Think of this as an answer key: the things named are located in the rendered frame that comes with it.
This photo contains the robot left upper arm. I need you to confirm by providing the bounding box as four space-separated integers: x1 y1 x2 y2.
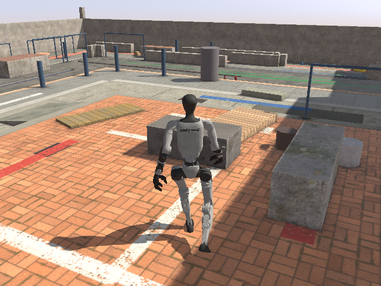
162 120 178 154

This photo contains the left robot hand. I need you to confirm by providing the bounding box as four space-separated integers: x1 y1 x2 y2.
153 174 167 191

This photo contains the robot left shin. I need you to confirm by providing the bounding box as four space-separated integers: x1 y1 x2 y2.
179 188 192 225

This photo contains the robot left forearm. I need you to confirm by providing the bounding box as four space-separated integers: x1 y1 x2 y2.
155 145 168 175

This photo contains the humanoid robot torso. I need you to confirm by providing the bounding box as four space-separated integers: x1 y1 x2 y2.
176 117 204 179

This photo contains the robot right upper arm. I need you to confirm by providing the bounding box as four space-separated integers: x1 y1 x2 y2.
202 120 220 151

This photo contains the right robot hand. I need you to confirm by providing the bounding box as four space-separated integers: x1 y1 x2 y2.
210 155 223 165

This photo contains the robot right forearm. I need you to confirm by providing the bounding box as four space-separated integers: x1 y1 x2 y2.
214 142 223 158

